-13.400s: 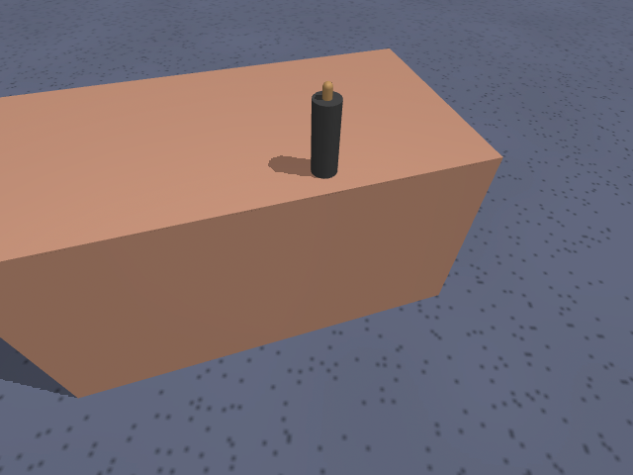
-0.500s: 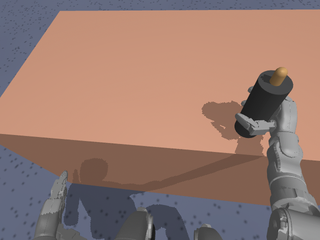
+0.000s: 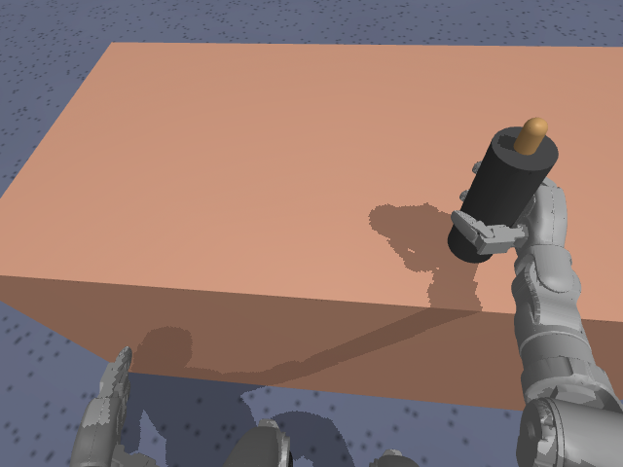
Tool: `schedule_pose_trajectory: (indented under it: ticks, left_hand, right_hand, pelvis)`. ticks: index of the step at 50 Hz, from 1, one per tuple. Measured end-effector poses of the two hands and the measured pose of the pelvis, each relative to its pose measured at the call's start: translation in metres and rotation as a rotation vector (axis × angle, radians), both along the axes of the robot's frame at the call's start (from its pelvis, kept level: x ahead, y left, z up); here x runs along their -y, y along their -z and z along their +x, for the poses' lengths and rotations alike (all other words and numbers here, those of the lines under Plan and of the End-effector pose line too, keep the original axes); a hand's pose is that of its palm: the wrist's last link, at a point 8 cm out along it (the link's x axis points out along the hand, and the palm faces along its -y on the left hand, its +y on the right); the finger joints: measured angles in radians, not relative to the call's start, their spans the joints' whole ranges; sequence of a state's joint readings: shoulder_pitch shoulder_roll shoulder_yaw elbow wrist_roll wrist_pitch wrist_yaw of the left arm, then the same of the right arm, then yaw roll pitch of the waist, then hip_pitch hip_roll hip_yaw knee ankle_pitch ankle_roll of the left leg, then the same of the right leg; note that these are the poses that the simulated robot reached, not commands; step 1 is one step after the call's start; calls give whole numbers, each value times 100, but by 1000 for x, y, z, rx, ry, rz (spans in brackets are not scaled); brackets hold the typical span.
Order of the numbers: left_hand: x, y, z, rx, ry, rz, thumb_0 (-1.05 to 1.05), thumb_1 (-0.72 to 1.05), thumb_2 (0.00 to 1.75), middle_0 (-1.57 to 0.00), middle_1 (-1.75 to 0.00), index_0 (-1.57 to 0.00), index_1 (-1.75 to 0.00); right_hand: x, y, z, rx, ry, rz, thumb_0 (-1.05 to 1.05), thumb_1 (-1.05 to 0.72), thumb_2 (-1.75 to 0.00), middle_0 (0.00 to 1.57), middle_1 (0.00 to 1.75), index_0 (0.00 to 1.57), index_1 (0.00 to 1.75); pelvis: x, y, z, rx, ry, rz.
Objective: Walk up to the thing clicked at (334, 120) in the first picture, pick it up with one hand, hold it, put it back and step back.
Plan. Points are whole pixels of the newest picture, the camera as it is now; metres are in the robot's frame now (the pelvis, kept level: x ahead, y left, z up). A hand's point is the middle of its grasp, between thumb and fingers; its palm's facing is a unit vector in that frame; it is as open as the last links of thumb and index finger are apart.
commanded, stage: settle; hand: right
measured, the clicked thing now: (498, 194) +0.44 -0.19 +0.09
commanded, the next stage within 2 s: lift in 0.34 s
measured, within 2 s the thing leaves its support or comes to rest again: neither
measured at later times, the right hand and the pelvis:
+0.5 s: hand (489, 189) +0.45 -0.18 +0.09, palm faces +0.10 +0.99 +0.02, open 9.1 cm; pelvis +0.01 +0.00 +0.01, yaw +0 degrees
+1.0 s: hand (506, 178) +0.40 -0.17 +0.16, palm faces +0.10 +0.99 +0.00, open 9.1 cm; pelvis +0.02 +0.01 +0.04, yaw +0 degrees
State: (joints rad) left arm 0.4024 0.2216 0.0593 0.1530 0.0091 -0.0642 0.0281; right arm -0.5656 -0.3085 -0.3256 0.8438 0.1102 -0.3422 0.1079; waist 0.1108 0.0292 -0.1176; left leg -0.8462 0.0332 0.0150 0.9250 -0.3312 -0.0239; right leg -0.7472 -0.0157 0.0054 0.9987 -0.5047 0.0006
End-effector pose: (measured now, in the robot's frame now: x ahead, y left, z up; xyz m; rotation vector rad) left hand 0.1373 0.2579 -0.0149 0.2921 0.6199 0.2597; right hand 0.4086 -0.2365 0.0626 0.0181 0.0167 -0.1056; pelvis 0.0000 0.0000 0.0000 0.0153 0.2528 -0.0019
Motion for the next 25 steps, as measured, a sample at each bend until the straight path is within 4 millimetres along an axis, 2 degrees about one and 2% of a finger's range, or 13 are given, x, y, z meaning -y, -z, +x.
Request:
schedule_pose_trajectory:
  ticks: [10, 25]
  left_hand:
    - [-8, -2, 3, -8, -15, 7, -1, -52, 5, -6, -5, -6, -5]
    - [-8, -1, 8, -14, -24, -21, -1, -53, 5, -6, -5, -5, -5]
  right_hand:
    - [-2, -10, 4, -7, 0, 3, 0, 26, -106, 77, 99, 78, 99]
    - [-6, -28, 10, 1, -3, 4, 0, 26, -106, 76, 99, 78, 99]
  pelvis:
    - [-1, -6, 4, 15, 1, -3]
    - [-4, -14, 9, 35, 1, -7]
